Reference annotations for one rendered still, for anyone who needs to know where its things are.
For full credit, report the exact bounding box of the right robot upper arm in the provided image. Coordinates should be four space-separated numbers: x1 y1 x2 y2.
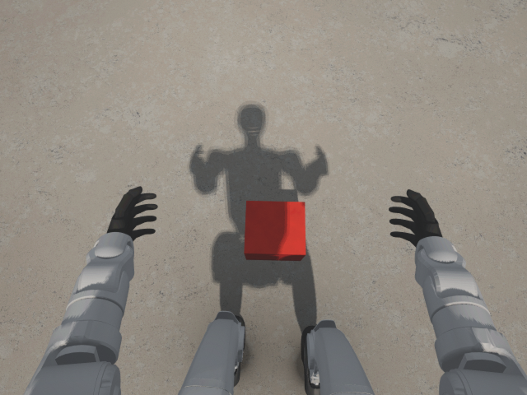
439 369 527 395

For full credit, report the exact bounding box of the robot right foot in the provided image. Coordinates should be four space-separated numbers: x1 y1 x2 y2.
301 326 320 395

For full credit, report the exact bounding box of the right robot forearm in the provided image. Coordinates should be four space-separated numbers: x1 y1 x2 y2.
415 236 527 380

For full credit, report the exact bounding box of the left robot upper arm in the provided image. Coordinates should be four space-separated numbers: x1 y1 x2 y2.
27 361 121 395

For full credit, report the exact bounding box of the carton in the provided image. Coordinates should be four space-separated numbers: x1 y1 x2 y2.
244 201 305 261

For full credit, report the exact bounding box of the left robot hand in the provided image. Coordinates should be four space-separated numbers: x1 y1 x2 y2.
106 186 158 241

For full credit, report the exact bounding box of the robot left foot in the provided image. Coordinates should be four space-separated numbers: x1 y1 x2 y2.
234 315 245 387

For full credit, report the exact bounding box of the left robot forearm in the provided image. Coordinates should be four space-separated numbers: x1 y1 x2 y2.
23 232 134 395

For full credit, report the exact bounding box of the right robot hand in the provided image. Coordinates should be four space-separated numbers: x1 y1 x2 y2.
389 189 442 247

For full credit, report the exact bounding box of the robot foot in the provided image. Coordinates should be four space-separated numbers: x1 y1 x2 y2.
301 326 320 395
234 315 245 387

